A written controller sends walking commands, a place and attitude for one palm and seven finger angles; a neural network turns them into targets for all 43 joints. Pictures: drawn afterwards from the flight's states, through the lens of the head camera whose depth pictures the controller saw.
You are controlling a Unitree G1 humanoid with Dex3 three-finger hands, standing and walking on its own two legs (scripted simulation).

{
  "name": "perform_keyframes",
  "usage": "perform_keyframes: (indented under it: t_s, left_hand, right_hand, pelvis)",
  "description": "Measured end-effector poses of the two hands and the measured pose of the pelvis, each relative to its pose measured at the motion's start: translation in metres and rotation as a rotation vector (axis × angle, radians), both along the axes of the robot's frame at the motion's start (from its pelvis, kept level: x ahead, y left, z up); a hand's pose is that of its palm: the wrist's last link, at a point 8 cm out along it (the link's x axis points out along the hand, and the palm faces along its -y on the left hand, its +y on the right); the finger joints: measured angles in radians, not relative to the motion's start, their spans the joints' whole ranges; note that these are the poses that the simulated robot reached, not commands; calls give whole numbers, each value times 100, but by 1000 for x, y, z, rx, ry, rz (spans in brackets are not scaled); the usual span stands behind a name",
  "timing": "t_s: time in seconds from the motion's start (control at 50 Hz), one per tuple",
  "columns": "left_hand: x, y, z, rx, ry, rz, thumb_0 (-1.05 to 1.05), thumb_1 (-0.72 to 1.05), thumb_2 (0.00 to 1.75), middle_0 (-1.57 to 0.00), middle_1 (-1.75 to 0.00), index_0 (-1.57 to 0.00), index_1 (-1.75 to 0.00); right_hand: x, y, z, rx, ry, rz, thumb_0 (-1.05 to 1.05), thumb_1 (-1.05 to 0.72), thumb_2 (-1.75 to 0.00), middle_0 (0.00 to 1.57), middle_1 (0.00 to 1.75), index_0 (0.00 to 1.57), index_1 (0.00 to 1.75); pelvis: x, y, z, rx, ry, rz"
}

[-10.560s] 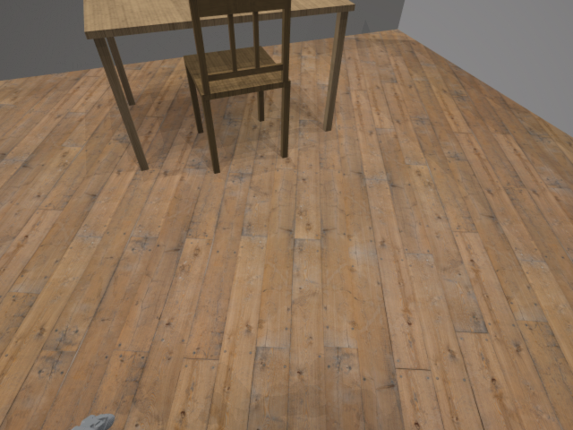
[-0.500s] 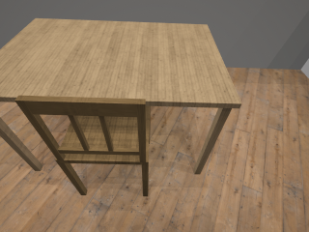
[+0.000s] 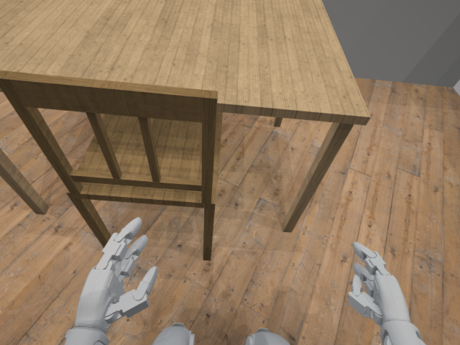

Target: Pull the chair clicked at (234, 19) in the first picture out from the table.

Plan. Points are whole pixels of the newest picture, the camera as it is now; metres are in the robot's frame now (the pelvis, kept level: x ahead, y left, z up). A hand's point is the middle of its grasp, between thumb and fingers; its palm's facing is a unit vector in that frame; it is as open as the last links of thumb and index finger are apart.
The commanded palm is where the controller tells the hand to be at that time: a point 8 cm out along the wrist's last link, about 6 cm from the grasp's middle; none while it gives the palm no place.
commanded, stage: raise the hand toward the chair's back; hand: left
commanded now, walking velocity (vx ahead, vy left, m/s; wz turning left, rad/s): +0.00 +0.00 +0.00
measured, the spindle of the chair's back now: (106, 147) +0.53 +0.33 -0.04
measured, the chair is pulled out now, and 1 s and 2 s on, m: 0.00 0.00 0.00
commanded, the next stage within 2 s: aim the fingers beside a spindle in 1.68 s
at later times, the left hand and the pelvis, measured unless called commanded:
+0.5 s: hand (115, 275) +0.22 +0.19 +0.03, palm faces +0.12 -0.99 -0.05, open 13.5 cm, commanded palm +0.18 +0.24 +0.03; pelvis -0.01 -0.01 -0.01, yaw +1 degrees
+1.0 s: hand (104, 268) +0.23 +0.21 +0.03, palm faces -0.02 -1.00 -0.06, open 16.8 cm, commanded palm +0.21 +0.27 +0.04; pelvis +0.00 +0.02 -0.01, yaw +1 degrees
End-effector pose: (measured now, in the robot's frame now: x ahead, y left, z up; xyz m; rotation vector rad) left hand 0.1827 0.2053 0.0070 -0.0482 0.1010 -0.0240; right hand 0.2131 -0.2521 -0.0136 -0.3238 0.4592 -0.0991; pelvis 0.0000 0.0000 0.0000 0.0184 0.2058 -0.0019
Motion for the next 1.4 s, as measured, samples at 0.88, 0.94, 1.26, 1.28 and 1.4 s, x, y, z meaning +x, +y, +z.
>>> perform_keyframes:
  t_s: [0.88, 0.94, 1.26, 1.28, 1.4]
  left_hand:
    - [18, 61, 42, 113, -105, 98, -1, -40, 34, -7, -10, -7, -10]
    - [21, 61, 35, 114, -61, 56, -1, -44, 32, -7, -9, -6, -9]
    - [42, 79, 41, 121, -60, 43, -1, -50, 30, -6, -8, -6, -8]
    - [43, 78, 38, 116, -43, 30, -1, -50, 30, -6, -8, -6, -8]
    - [42, 70, 34, 92, -7, 17, -1, -50, 30, -6, -8, -6, -8]
  right_hand:
    - [-27, 39, -56, 93, 145, -27, 1, -90, -90, 20, 30, 20, 30]
    - [-23, 48, -56, 105, 148, 1, 1, -90, -90, 20, 30, 20, 30]
    - [-48, 39, -63, 74, 253, -46, 1, -90, -90, 20, 30, 20, 30]
    - [-50, 37, -63, 74, 256, -54, 1, -90, -90, 20, 30, 20, 30]
    - [-55, 30, -57, 64, 251, -89, 1, -90, -90, 20, 30, 20, 30]
  pelvis:
    - [-2, 11, -10, -55, 54, 38]
    - [-1, 14, -9, -59, 55, 41]
    - [4, 20, -4, -64, 57, 37]
    - [4, 20, -4, -63, 57, 36]
    - [7, 19, 0, -57, 57, 27]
